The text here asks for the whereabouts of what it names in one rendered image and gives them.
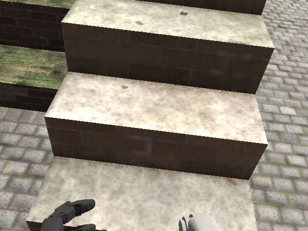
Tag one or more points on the left robot hand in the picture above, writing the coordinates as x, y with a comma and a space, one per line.
65, 213

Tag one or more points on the right robot thigh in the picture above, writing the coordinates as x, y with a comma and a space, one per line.
198, 222

